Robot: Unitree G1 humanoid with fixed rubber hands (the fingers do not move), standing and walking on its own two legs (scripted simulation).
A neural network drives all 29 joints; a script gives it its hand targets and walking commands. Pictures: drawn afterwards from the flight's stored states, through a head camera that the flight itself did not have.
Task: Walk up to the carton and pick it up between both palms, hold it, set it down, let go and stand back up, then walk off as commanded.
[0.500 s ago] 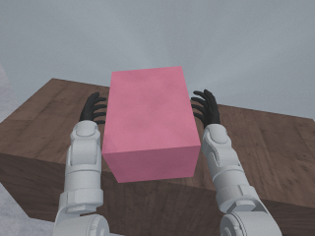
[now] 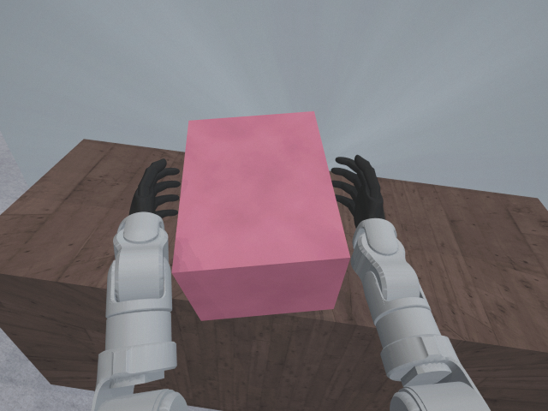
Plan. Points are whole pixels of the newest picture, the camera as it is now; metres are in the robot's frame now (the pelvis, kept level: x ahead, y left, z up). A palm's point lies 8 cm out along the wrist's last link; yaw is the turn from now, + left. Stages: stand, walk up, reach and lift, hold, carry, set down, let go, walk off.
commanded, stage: hold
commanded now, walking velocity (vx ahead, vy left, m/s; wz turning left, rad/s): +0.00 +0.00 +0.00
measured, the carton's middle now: (259, 212) +0.43 +0.00 +0.10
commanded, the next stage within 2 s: none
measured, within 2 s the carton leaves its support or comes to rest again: neither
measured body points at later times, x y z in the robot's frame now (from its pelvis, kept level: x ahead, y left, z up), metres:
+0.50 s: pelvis -0.01 -0.01 +0.00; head -0.04 +0.04 +0.45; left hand +0.37 +0.16 +0.16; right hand +0.37 -0.14 +0.18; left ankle +0.07 +0.10 -0.75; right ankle +0.01 -0.10 -0.75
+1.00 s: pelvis +0.00 +0.00 +0.00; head -0.04 +0.03 +0.45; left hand +0.37 +0.16 +0.16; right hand +0.37 -0.15 +0.18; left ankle +0.07 +0.10 -0.75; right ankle +0.01 -0.10 -0.75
